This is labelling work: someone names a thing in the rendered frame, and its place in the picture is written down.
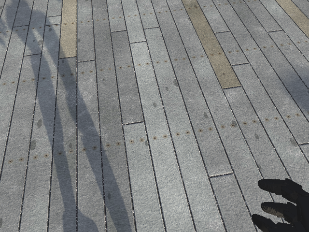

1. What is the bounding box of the right robot hand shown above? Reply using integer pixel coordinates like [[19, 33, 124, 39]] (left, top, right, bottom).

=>
[[252, 178, 309, 232]]

